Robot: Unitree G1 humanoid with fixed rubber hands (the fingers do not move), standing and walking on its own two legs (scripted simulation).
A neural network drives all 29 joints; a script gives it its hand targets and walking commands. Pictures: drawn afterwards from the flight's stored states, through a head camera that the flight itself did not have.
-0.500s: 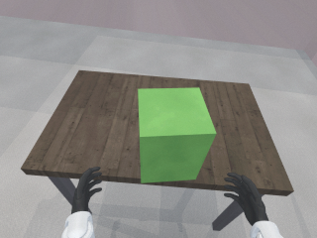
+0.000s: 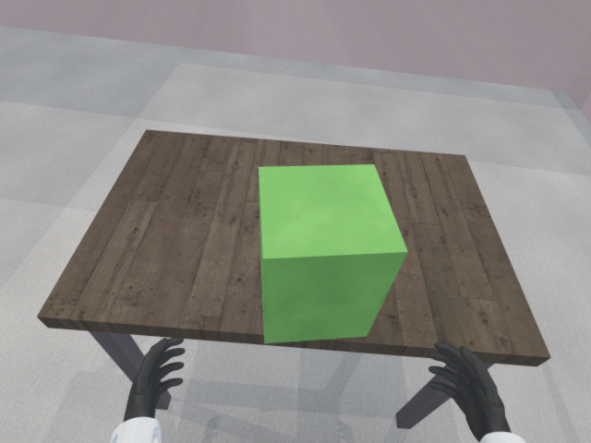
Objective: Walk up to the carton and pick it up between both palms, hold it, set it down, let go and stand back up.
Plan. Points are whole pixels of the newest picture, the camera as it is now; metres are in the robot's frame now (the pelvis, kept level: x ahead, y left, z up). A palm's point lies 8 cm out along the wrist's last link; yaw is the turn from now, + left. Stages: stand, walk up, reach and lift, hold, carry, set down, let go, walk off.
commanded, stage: set down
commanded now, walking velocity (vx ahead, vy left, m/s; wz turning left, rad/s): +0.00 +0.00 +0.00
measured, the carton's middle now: (316, 258) +0.38 +0.02 +0.01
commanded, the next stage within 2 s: let go in 0.80 s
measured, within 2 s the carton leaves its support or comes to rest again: neither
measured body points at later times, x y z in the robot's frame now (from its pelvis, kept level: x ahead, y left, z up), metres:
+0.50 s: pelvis +0.01 +0.00 +0.00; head +0.02 +0.03 +0.45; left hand +0.17 +0.23 -0.07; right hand +0.20 -0.21 -0.04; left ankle +0.01 +0.14 -0.75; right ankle +0.00 -0.09 -0.75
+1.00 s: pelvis +0.02 +0.00 +0.00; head +0.03 +0.03 +0.45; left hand +0.16 +0.24 -0.09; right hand +0.17 -0.22 -0.07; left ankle +0.01 +0.14 -0.75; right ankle +0.00 -0.09 -0.75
